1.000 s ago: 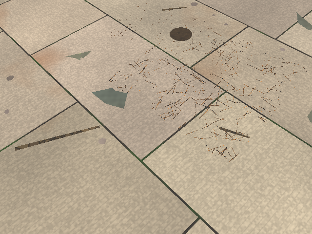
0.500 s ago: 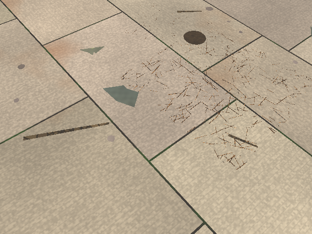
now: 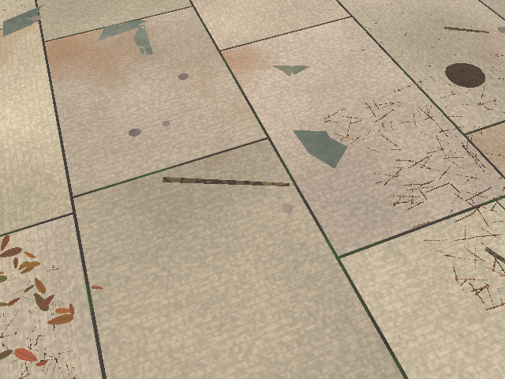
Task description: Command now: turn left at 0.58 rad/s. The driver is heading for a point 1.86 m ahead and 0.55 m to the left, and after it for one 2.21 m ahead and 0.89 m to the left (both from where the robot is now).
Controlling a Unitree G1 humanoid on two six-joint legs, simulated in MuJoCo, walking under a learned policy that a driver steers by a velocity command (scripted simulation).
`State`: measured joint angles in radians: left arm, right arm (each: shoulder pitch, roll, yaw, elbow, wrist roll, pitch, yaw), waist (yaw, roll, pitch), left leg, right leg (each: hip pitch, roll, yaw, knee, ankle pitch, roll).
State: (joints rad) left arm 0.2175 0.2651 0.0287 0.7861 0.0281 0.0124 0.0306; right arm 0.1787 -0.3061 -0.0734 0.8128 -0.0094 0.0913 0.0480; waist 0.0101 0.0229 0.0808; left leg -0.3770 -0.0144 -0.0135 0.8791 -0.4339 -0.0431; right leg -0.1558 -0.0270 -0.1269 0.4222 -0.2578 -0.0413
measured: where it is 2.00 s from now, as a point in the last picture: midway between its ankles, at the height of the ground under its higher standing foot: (155, 335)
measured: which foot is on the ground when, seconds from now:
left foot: up 0.00-0.12, down 0.14-0.68, up 0.70-1.00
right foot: down 0.00-0.12, up 0.14-0.66, down 0.68-1.00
